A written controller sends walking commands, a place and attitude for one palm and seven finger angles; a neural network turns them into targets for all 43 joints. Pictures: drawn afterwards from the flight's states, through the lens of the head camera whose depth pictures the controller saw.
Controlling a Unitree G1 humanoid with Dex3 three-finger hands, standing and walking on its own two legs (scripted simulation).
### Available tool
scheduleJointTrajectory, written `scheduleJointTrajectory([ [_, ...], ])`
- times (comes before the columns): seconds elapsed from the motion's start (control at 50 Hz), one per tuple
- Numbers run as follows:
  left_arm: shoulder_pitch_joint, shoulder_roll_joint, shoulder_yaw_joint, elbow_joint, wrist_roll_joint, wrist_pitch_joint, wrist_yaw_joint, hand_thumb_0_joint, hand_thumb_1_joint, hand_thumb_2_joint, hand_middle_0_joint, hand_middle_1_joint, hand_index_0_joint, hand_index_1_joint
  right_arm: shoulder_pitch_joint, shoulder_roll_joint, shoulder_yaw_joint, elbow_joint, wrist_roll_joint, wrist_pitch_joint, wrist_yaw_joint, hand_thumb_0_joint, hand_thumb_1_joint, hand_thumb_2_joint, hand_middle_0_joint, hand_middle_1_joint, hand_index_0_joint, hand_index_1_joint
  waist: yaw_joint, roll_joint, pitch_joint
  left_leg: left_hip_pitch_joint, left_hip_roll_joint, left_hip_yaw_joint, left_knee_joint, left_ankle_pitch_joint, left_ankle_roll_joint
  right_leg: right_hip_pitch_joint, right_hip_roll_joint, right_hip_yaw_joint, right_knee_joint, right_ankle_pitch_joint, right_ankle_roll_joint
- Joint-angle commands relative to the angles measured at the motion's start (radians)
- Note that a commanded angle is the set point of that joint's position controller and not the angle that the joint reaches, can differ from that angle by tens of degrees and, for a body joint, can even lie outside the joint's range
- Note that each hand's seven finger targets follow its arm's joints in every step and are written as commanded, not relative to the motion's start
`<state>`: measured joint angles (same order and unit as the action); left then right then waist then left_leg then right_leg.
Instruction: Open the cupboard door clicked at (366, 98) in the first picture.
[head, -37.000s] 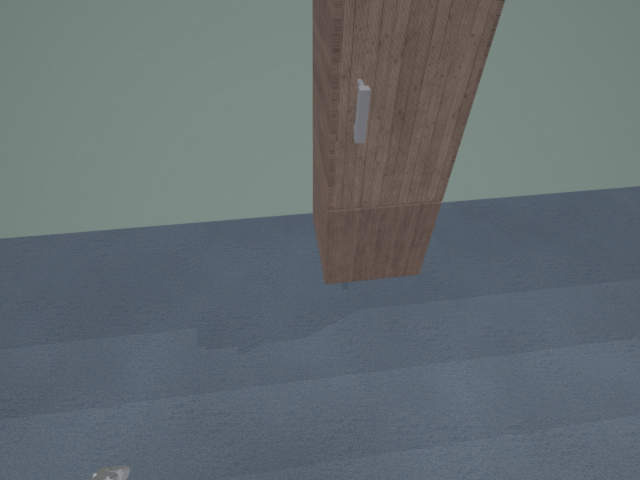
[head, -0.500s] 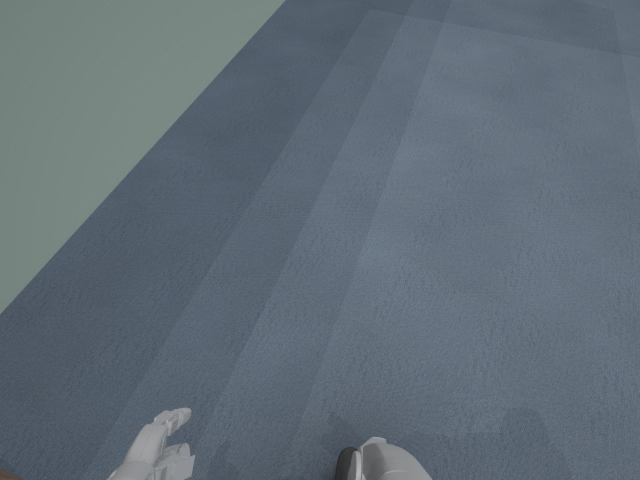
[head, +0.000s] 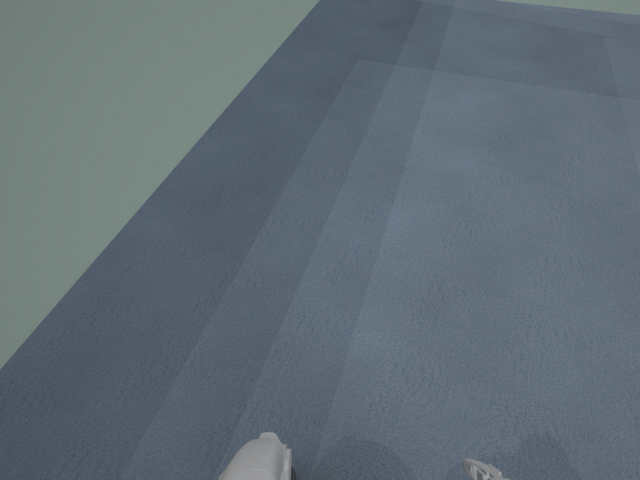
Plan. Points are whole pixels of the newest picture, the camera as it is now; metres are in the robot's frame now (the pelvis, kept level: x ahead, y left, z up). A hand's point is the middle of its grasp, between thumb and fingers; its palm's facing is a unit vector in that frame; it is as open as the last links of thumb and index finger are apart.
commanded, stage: walk to a spot facing it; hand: left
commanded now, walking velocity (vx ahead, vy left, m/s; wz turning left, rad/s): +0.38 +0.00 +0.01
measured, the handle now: out of the picture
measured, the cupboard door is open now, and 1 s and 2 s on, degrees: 49 49 49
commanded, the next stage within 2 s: turn to face it in 0.30 s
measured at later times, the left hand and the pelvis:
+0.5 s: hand (245, 323) +0.38 +0.19 -0.17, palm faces -0.08 -0.97 -0.21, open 7.3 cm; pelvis +0.28 +0.00 +0.00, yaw -3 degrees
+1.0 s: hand (243, 298) +0.44 +0.21 -0.19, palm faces +0.28 -0.94 -0.18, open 7.3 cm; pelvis +0.40 +0.00 -0.02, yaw +15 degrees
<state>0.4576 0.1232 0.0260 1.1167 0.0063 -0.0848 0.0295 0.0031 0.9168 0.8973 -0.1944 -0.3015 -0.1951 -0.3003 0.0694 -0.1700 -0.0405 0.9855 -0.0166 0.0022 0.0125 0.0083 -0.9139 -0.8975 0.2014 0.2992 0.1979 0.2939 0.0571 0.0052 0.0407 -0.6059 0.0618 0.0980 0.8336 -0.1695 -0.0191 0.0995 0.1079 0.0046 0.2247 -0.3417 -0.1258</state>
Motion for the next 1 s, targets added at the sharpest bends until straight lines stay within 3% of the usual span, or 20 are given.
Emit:
scheduleJointTrajectory([
  [0.0,0.097,0.162,0.032,0.001,0.007,-0.018,0.013,0.000,0.900,0.900,-0.200,-0.300,-0.200,-0.300,-0.023,-0.046,-0.005,-0.063,0.006,-0.043,-0.002,0.000,-0.900,-0.900,0.200,0.300,0.200,0.300,-0.053,-0.115,0.030,0.093,-0.112,0.098,-0.146,-0.075,0.059,0.037,-0.292,0.087,0.163,1.363,0.067],
  [0.06,0.022,0.170,0.036,-0.014,0.002,-0.023,0.006,0.000,0.900,0.900,-0.200,-0.300,-0.200,-0.300,0.327,-0.123,-0.030,0.043,-0.008,-0.051,-0.029,0.000,-0.900,-0.900,0.200,0.300,0.200,0.300,-0.227,-0.095,-0.103,0.621,-0.047,-0.014,-0.271,0.058,0.154,-0.269,-0.256,0.042,0.565,1.144,0.099],
  [0.08,0.053,0.117,0.029,-0.036,-0.013,-0.022,-0.005,0.000,0.900,0.900,-0.200,-0.300,-0.200,-0.300,0.460,-0.226,-0.055,0.068,-0.030,-0.057,-0.034,0.000,-0.900,-0.900,0.200,0.300,0.200,0.300,-0.244,0.126,-0.243,0.847,0.271,-0.451,-0.307,0.107,0.289,-0.522,-0.130,-0.015,0.961,0.438,0.109],
  [0.1,0.039,0.104,0.019,-0.066,-0.019,-0.025,-0.011,0.000,0.900,0.900,-0.200,-0.300,-0.200,-0.300,0.470,-0.242,-0.048,0.059,-0.018,-0.054,-0.038,0.000,-0.900,-0.900,0.200,0.300,0.200,0.300,-0.200,0.161,-0.260,0.826,0.430,-0.710,-0.494,0.129,0.375,-0.634,-0.054,0.017,1.223,-0.148,0.082],
  [0.14,-0.073,0.105,0.034,-0.094,0.011,-0.006,-0.017,0.000,0.900,0.900,-0.200,-0.300,-0.200,-0.300,0.295,-0.166,-0.035,0.028,-0.003,-0.062,-0.036,0.000,-0.900,-0.900,0.200,0.300,0.200,0.300,-0.124,0.007,0.056,0.472,0.366,-0.584,-0.619,-0.164,0.309,-0.767,-0.149,0.055,1.249,-0.049,0.084],
  [0.18,-0.047,0.062,0.031,-0.070,0.028,0.028,-0.038,0.000,0.900,0.900,-0.200,-0.300,-0.200,-0.300,0.244,-0.070,-0.006,0.029,-0.007,-0.081,-0.042,0.000,-0.900,-0.900,0.200,0.300,0.200,0.300,-0.049,0.056,0.143,0.291,0.258,-0.355,-0.667,-0.140,0.198,-0.714,-0.198,0.050,1.164,0.064,0.100],
  [0.36,-0.239,0.034,0.024,-0.123,0.013,0.063,-0.056,0.000,0.900,0.900,-0.200,-0.300,-0.200,-0.300,0.410,-0.078,0.011,0.102,-0.001,-0.095,-0.048,0.000,-0.900,-0.900,0.200,0.300,0.200,0.300,-0.064,0.131,0.061,0.461,0.123,0.028,-0.589,0.615,0.071,-0.652,-0.166,-0.105,0.624,0.301,0.109],
  [0.44,-0.309,0.076,0.017,-0.143,0.012,0.048,-0.051,0.000,0.900,0.900,-0.200,-0.300,-0.200,-0.300,0.468,-0.089,0.024,0.135,-0.003,-0.078,-0.055,0.000,-0.900,-0.900,0.200,0.300,0.200,0.300,-0.077,0.101,0.064,0.482,0.160,-0.036,-0.506,0.791,0.100,-0.503,-0.131,-0.127,0.446,0.301,0.086],
  [0.5,-0.139,0.146,0.028,-0.106,0.015,0.031,-0.037,0.000,0.900,0.900,-0.200,-0.300,-0.200,-0.300,0.435,-0.114,0.019,0.130,0.009,-0.071,-0.056,0.000,-0.900,-0.900,0.200,0.300,0.200,0.300,0.017,0.077,-0.059,0.443,0.131,-0.070,-0.254,0.760,0.078,-0.194,-0.128,-0.111,0.305,0.426,0.079],
  [0.52,-0.043,0.218,0.048,-0.080,0.020,0.019,-0.024,0.000,0.900,0.900,-0.200,-0.300,-0.200,-0.300,0.436,-0.097,0.014,0.118,0.020,-0.070,-0.051,0.000,-0.900,-0.900,0.200,0.300,0.200,0.300,0.054,-0.028,-0.158,0.261,0.071,-0.044,-0.041,0.509,0.047,0.060,-0.279,0.025,0.359,0.803,0.026],
  [0.54,0.042,0.302,0.068,-0.065,0.016,0.013,-0.018,0.000,0.900,0.900,-0.200,-0.300,-0.200,-0.300,0.496,-0.073,0.007,0.100,0.032,-0.068,-0.052,0.000,-0.900,-0.900,0.200,0.300,0.200,0.300,0.056,-0.199,-0.309,0.092,-0.080,-0.007,0.287,-0.364,0.002,0.265,-0.585,0.278,0.326,1.210,-0.109],
  [0.56,0.036,0.313,0.063,-0.083,0.007,0.019,-0.011,0.000,0.900,0.900,-0.200,-0.300,-0.200,-0.300,0.480,-0.085,0.007,0.090,0.034,-0.059,-0.054,0.000,-0.900,-0.900,0.200,0.300,0.200,0.300,0.051,-0.190,-0.339,0.112,-0.042,-0.085,0.452,-0.509,0.009,0.174,-0.653,0.280,0.252,1.180,-0.169],
  [0.6,-0.132,0.230,0.050,-0.137,0.003,0.046,0.008,0.000,0.900,0.900,-0.200,-0.300,-0.200,-0.300,0.343,-0.044,0.004,0.056,0.026,-0.027,-0.050,0.000,-0.900,-0.900,0.200,0.300,0.200,0.300,0.018,-0.150,-0.153,0.044,0.028,-0.116,0.492,-0.425,-0.001,-0.073,-0.572,0.161,0.187,0.899,-0.130],
  [0.7,-0.293,0.186,0.047,-0.195,0.014,0.048,0.006,0.000,0.900,0.900,-0.200,-0.300,-0.200,-0.300,0.362,0.012,0.005,0.048,0.006,0.027,-0.016,0.000,-0.900,-0.900,0.200,0.300,0.200,0.300,-0.100,-0.135,-0.088,0.193,0.052,-0.038,0.233,-0.271,-0.028,-0.383,-0.468,-0.120,0.119,0.575,0.001],
  [0.86,-0.315,0.207,0.080,-0.230,0.017,0.072,-0.008,0.000,0.900,0.900,-0.200,-0.300,-0.200,-0.300,0.263,-0.080,-0.029,-0.052,-0.006,0.026,0.004,0.000,-0.900,-0.900,0.200,0.300,0.200,0.300,-0.120,-0.071,-0.053,0.353,0.011,0.035,-0.193,-0.070,-0.024,-0.442,-0.455,-0.215,0.304,0.209,0.073],
  [0.88,-0.302,0.180,0.076,-0.240,0.013,0.083,-0.010,0.000,0.900,0.900,-0.200,-0.300,-0.200,-0.300,0.306,-0.140,-0.046,-0.055,-0.009,0.020,0.005,0.000,-0.900,-0.900,0.200,0.300,0.200,0.300,-0.139,0.128,-0.069,0.425,0.080,-0.114,-0.338,0.029,0.013,-0.521,-0.385,-0.239,0.470,0.042,0.121],
  [0.9,-0.307,0.124,0.063,-0.280,0.002,0.092,-0.015,0.000,0.900,0.900,-0.200,-0.300,-0.200,-0.300,0.354,-0.264,-0.073,-0.066,-0.020,0.009,-0.003,0.000,-0.900,-0.900,0.200,0.300,0.200,0.300,-0.165,0.446,-0.078,0.465,0.349,-0.520,-0.484,0.318,0.163,-0.718,-0.235,-0.241,0.752,-0.361,0.210],
  [0.92,-0.385,0.158,0.056,-0.317,0.013,0.098,-0.013,0.000,0.900,0.900,-0.200,-0.300,-0.200,-0.300,0.375,-0.308,-0.076,-0.063,-0.022,0.011,-0.018,0.000,-0.900,-0.900,0.200,0.300,0.200,0.300,-0.188,0.327,-0.103,0.454,0.418,-0.607,-0.514,0.337,0.252,-0.735,-0.200,-0.077,0.939,-0.362,0.195],
  [0.94,-0.384,0.159,0.063,-0.342,0.013,0.094,-0.019,0.000,0.900,0.900,-0.200,-0.300,-0.200,-0.300,0.318,-0.321,-0.078,-0.089,-0.022,0.009,-0.022,0.000,-0.900,-0.900,0.200,0.300,0.200,0.300,-0.145,0.203,-0.089,0.383,0.404,-0.560,-0.526,0.159,0.266,-0.718,-0.220,-0.021,0.993,-0.263,0.184],
  [0.98,-0.368,0.170,0.072,-0.300,0.022,0.096,-0.022,0.000,0.900,0.900,-0.200,-0.300,-0.200,-0.300,0.194,-0.262,-0.061,-0.128,-0.017,-0.002,-0.032,0.000,-0.900,-0.900,0.200,0.300,0.200,0.300,-0.096,0.264,-0.093,0.357,0.273,-0.460,-0.501,0.157,0.185,-0.754,-0.209,-0.001,1.049,-0.129,0.197],
])
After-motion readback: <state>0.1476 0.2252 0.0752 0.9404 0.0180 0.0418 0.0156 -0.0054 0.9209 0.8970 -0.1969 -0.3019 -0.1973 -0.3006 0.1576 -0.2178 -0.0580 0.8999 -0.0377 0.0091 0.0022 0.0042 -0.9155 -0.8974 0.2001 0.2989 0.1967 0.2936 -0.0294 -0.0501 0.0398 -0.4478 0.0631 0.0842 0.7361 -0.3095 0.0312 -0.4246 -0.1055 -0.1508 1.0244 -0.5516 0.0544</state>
